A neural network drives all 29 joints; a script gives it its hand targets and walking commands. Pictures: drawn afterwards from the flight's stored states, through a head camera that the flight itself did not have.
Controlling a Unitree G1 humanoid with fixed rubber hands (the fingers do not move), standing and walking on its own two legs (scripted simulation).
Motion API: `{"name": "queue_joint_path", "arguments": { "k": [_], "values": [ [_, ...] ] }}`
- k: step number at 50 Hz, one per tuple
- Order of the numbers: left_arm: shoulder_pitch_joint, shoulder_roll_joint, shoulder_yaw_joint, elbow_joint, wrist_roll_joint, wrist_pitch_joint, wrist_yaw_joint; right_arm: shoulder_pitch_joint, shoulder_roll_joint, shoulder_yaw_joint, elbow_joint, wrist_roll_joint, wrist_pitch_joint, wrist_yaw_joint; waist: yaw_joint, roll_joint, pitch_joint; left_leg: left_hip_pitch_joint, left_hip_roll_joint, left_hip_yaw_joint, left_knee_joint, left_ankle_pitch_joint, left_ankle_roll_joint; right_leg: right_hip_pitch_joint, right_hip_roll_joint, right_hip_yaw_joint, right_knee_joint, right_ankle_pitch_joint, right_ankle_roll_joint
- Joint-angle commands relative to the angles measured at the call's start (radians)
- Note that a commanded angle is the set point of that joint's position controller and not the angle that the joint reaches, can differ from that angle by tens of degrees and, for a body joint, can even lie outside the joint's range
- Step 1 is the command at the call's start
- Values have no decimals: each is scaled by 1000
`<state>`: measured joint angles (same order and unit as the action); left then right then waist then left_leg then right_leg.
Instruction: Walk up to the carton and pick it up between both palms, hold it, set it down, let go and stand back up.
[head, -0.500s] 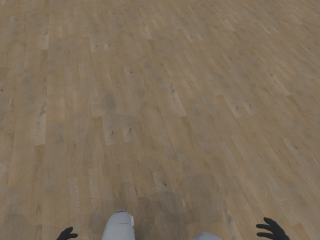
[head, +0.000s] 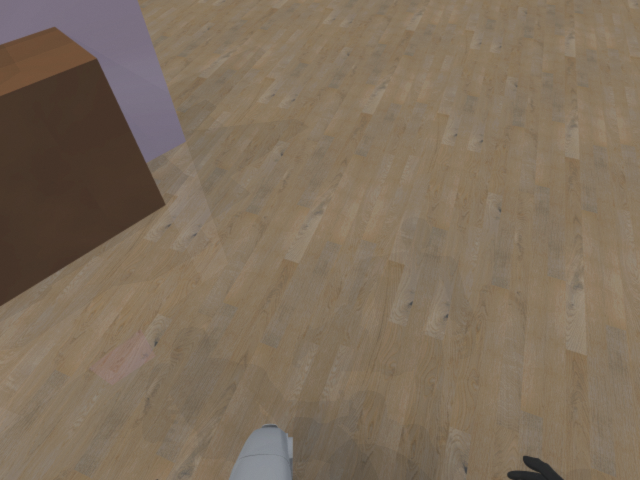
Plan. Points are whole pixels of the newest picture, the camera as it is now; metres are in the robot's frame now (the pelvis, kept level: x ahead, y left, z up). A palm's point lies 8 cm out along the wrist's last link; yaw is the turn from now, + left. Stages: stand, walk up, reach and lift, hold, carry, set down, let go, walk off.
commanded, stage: walk up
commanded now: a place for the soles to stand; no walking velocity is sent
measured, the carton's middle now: out of the picture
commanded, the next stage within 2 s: none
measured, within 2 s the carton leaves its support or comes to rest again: neither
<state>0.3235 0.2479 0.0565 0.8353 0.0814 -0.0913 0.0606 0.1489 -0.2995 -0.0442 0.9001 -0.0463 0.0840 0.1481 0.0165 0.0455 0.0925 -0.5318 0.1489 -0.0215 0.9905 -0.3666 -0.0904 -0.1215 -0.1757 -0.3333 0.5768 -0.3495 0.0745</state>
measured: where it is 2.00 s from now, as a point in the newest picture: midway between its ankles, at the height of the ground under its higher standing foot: (138, 374)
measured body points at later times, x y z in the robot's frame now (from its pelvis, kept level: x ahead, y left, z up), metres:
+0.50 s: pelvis +0.14 +0.10 -0.02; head +0.13 +0.09 +0.43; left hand +0.13 +0.35 -0.13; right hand +0.29 -0.10 -0.16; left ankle +0.09 +0.18 -0.66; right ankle +0.21 -0.01 -0.72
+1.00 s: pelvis +0.25 +0.28 -0.02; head +0.25 +0.31 +0.43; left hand +0.12 +0.51 -0.15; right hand +0.48 +0.18 -0.14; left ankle +0.23 +0.39 -0.72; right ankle +0.36 +0.21 -0.69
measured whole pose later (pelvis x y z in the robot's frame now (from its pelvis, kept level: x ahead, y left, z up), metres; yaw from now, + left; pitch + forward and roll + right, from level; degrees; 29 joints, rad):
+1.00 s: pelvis +0.25 +0.28 -0.02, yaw +45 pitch -3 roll +2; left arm 0.32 0.27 0.00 0.75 0.03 -0.03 -0.03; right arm 0.24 -0.17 -0.02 0.79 -0.02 -0.03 0.00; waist -0.01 -0.08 0.10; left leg -0.42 -0.06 0.06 0.79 -0.32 0.07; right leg -0.50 -0.13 -0.06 1.10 -0.56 0.00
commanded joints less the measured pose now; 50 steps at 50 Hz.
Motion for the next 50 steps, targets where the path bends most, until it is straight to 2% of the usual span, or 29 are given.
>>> {"name": "queue_joint_path", "arguments": {
  "k": [1,3,4,5,6,7,9,11,15,17,19,20,21,22,23,25,29,31,33,35,36,37,38,39,40,41,45,48,50],
  "values": [
    [-7,240,64,-81,15,0,4,-138,-37,-9,-114,15,-55,7,1,-238,0,38,-24,111,-177,-31,34,-14,-238,129,-255,89,-257],
    [-26,252,62,-78,22,33,-5,-26,-47,-20,-73,22,-77,-12,-62,-195,-42,246,-91,194,-310,21,73,-96,-215,65,-99,99,-236],
    [-41,217,44,-85,22,49,-17,96,-83,-45,-30,28,-92,-36,-125,-87,-104,419,-162,222,-387,61,102,-163,-154,10,99,156,-208],
    [-77,155,25,-139,3,54,-42,225,-219,-86,-18,43,-100,-52,-204,170,-178,618,-19,-150,-521,73,212,-386,-6,-40,471,22,-121],
    [-149,94,3,-221,-20,56,-65,302,-327,-113,-17,73,-99,-65,-228,332,-201,713,93,-558,-642,187,335,-650,122,177,651,-414,-89],
    [-164,95,-3,-241,-45,50,-74,306,-339,-115,-29,87,-92,-87,-206,228,-210,695,135,-609,-681,156,364,-680,91,330,681,-406,-98],
    [-65,116,-11,-187,-62,31,-66,190,-262,-94,-100,64,-67,-118,-135,189,-174,620,148,-526,-645,91,374,-680,46,375,668,-302,-91],
    [11,131,-1,-153,-50,25,-52,68,-179,-67,-163,47,-69,-118,-66,134,-123,419,105,-439,-626,117,360,-531,16,359,535,-231,-73],
    [51,99,1,-165,-51,29,-39,59,-136,-60,-188,13,-75,-94,-49,128,-115,229,37,-415,-604,58,348,-344,93,294,348,-147,-76],
    [62,93,5,-183,-52,22,-35,22,-127,-55,-202,12,-67,-85,-26,99,-101,80,-7,-395,-570,-108,311,-197,117,289,239,-31,-99],
    [176,107,19,-171,-48,15,-30,-54,-99,-39,-226,13,-55,-77,63,4,-86,-222,-112,-330,-439,-354,211,128,123,319,64,51,-136],
    [254,181,42,-178,-36,9,-21,-59,-37,-11,-256,13,-54,-72,109,-157,-102,-365,-210,-222,-209,-400,122,223,-87,599,-139,-274,-182],
    [258,285,61,-184,-44,11,-3,-27,-43,-11,-268,4,-53,-72,99,-312,-53,-422,-262,-41,155,-293,63,130,-391,1048,-438,-699,-260],
    [158,266,53,-181,-49,12,18,20,-99,-35,-253,-24,-57,-71,45,-164,55,-439,-173,-104,313,-198,40,11,-428,1122,-487,-772,-298],
    [92,215,38,-177,-44,1,24,39,-107,-40,-234,-23,-63,-66,22,-135,105,-443,-126,-91,369,-127,24,-26,-404,992,-446,-681,-318],
    [36,158,16,-163,-38,-30,13,39,-102,-40,-219,-20,-74,-56,15,-202,87,-413,-65,-93,325,-66,9,-8,-329,714,-412,-488,-281],
    [34,142,12,-106,-25,-55,-2,-16,-46,-27,-209,7,-81,-48,34,-197,95,-330,-12,-80,159,-18,18,25,-334,426,-407,-157,-290],
    [14,154,13,-87,-19,-47,-3,-28,-8,-16,-194,10,-92,-44,16,-199,121,-253,-3,-36,2,28,40,22,-309,263,-388,22,-276],
    [-13,171,11,-75,-18,-30,-7,-20,16,-11,-172,7,-108,-39,-11,-225,99,-51,-40,55,-160,112,70,-55,-245,77,-332,120,-248],
    [-14,190,12,-70,-11,-6,-9,37,17,-16,-140,8,-120,-43,-41,-220,54,148,-90,126,-216,164,99,-124,-230,3,-244,125,-242],
    [-30,196,11,-72,-5,9,-11,106,3,-26,-120,9,-125,-53,-82,-190,23,247,-111,147,-257,172,115,-143,-227,-24,-139,193,-236],
    [-19,181,4,-71,-3,27,-20,217,-29,-42,-85,9,-132,-70,-134,-98,-43,395,-159,172,-320,183,133,-166,-182,-66,66,274,-214],
    [42,129,-15,-79,-1,41,-38,359,-99,-78,-55,1,-134,-93,-179,59,-166,568,-194,111,-329,140,160,-205,-101,-87,385,271,-178],
    [63,64,-44,-138,-37,51,-70,396,-207,-108,-86,27,-128,-113,-187,280,-218,638,23,-391,-490,-29,255,-431,42,2,708,-188,-102],
    [9,90,-42,-207,-56,56,-89,397,-264,-112,-119,75,-115,-133,-188,203,-285,640,131,-773,-687,-246,328,-532,84,263,784,-274,-90],
    [-30,115,-37,-217,-68,52,-94,343,-263,-105,-144,86,-105,-151,-174,125,-218,600,173,-758,-734,-311,314,-585,44,348,821,-194,-96],
    [95,126,-40,-150,-47,34,-80,191,-118,-53,-184,32,-119,-170,-72,92,-144,336,155,-528,-647,-164,363,-486,-18,353,709,-226,-80],
    [83,98,-37,-163,-47,43,-84,181,-100,-42,-174,23,-141,-158,-56,69,-104,228,146,-482,-635,-205,371,-450,-3,338,539,-253,-74],
    [79,88,-30,-176,-48,39,-88,167,-97,-36,-167,16,-141,-154,-51,77,-95,158,133,-465,-634,-300,359,-413,19,314,449,-161,-78]
  ]
}}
